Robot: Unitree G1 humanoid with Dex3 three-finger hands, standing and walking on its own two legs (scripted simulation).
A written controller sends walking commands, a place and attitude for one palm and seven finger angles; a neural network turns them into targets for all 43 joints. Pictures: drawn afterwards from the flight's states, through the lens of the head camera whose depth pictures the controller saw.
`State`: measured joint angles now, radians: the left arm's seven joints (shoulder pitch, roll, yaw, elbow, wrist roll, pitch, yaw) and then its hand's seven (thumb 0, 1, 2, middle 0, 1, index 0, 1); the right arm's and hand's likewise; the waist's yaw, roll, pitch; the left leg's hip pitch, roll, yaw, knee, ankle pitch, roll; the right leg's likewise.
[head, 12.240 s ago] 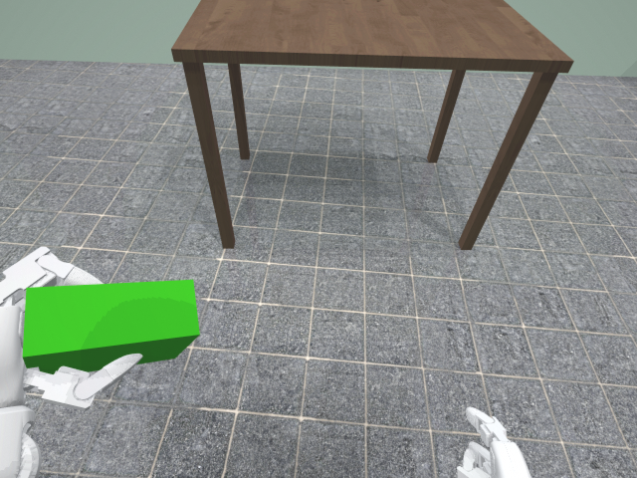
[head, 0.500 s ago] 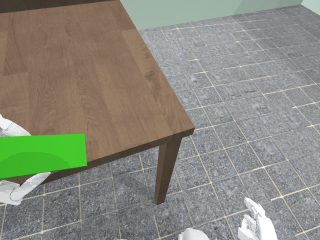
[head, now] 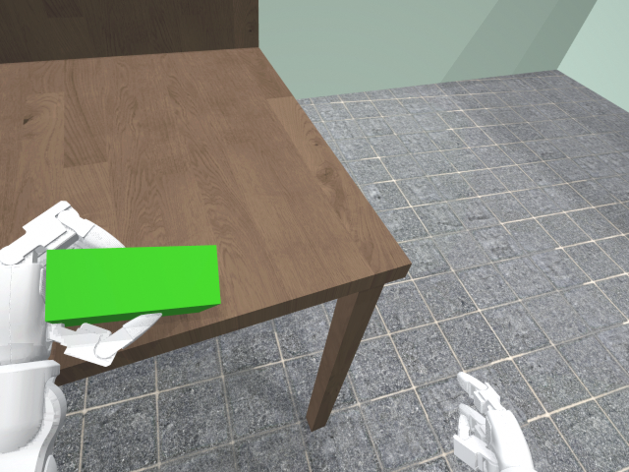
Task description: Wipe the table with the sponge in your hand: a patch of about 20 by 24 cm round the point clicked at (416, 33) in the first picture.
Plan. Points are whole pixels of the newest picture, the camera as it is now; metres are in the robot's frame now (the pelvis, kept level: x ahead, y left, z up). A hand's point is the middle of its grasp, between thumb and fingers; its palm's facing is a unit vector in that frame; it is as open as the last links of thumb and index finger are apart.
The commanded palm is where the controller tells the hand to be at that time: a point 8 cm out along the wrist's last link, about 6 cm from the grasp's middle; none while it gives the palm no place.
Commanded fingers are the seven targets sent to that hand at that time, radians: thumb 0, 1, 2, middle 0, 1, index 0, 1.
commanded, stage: look again from close up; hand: left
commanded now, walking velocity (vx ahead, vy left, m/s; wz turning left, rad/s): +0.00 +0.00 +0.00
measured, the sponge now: (162, 285) +0.25 +0.19 +0.15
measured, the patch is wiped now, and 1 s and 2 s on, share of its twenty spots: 0.00 0.00 0.00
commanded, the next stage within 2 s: come to a stop and stand still in 0.04 s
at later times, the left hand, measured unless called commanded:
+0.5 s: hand out of the picture +0.18 +0.30 +0.17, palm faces +0.43 -0.82 -0.38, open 9.4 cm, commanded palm +0.11 +0.32 +0.18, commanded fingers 0.00 0.10 1.30 -1.20 -1.60 -1.20 -1.60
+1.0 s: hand (10, 261) +0.23 +0.31 +0.18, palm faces +0.50 -0.79 -0.36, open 9.4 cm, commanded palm +0.15 +0.32 +0.18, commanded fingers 0.00 0.10 1.30 -1.20 -1.60 -1.20 -1.60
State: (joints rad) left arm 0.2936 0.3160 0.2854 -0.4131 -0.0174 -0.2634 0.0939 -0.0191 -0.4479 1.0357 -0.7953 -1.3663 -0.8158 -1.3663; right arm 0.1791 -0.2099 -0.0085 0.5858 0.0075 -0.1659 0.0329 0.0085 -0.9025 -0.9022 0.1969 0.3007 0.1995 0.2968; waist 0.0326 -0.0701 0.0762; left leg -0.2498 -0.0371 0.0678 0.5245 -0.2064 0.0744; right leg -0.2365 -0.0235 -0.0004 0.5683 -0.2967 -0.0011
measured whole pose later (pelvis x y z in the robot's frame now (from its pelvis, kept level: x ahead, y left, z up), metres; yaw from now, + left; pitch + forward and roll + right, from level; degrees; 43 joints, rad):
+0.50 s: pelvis -0.03 +0.03 +0.01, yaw +4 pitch -3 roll -2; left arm 0.37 0.37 0.34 -0.41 0.00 -0.18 0.07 -0.02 -0.45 1.04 -0.79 -1.37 -0.81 -1.37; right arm 0.23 -0.17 0.03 0.59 -0.01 -0.09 0.02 0.01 -0.90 -0.90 0.20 0.30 0.20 0.30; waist 0.03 -0.01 0.04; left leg -0.30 -0.06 0.07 0.48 -0.22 0.06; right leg -0.17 0.04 -0.01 0.45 -0.28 -0.05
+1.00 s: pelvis +0.00 +0.03 +0.00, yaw +3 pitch +0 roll -1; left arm 0.23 0.38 0.42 -0.36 -0.03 -0.22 0.09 -0.02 -0.45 1.04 -0.79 -1.37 -0.81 -1.37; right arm 0.20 -0.20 0.01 0.55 0.02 -0.15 0.02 0.01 -0.90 -0.90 0.20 0.30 0.20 0.30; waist 0.04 -0.01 0.06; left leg -0.32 -0.04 0.13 0.49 -0.19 0.11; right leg -0.21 0.03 0.01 0.51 -0.30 -0.01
